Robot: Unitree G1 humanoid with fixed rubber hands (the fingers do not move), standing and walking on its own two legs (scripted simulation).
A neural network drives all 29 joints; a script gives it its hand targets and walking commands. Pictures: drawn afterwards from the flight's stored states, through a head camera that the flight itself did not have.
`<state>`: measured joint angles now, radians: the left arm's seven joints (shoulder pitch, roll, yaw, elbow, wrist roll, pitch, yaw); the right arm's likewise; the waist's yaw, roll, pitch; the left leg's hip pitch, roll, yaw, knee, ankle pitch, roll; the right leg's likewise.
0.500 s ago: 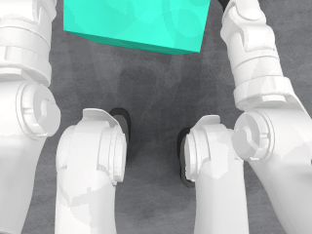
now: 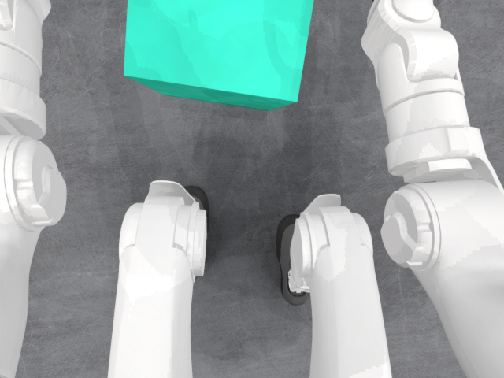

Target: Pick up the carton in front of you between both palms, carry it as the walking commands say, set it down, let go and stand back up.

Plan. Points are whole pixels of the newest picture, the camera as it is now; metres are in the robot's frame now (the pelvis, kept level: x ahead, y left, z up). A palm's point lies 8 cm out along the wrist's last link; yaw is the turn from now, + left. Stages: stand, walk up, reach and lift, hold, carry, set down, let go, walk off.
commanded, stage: set down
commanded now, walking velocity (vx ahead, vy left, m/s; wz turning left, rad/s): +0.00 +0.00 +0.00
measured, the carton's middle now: (223, 31) +0.54 +0.10 -0.29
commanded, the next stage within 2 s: let go in 0.78 s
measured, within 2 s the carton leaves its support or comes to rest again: neither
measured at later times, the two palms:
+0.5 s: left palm out of the picture +0.56 +0.31 +0.02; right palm out of the picture +0.58 -0.09 +0.02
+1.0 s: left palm out of the picture +0.52 +0.31 +0.14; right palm out of the picture +0.53 -0.10 +0.14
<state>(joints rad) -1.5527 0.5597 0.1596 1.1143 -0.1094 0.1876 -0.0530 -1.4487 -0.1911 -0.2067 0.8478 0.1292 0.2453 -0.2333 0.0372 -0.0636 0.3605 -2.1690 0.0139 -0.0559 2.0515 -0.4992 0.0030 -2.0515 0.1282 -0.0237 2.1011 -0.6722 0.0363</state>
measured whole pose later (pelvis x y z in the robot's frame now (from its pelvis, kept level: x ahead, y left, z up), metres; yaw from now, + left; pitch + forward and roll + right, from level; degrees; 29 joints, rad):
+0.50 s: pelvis +0.02 +0.02 +0.13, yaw +1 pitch +45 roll -6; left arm -1.40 0.49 0.23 0.97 -0.01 0.26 -0.07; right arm -1.28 -0.18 -0.30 0.75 0.06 0.28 -0.17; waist 0.01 -0.03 0.09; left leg -1.96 -0.02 -0.04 1.57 -0.40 0.03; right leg -1.84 0.08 0.01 1.60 -0.55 0.05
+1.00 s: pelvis +0.05 +0.02 +0.25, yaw +4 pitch +42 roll -3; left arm -1.08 0.37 0.34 0.89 0.13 0.17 -0.10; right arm -0.94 -0.11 -0.29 0.65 -0.10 0.20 -0.10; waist 0.01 -0.01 0.01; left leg -1.50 -0.02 -0.04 1.02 -0.25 0.02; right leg -1.41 0.06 0.04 1.05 -0.38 0.04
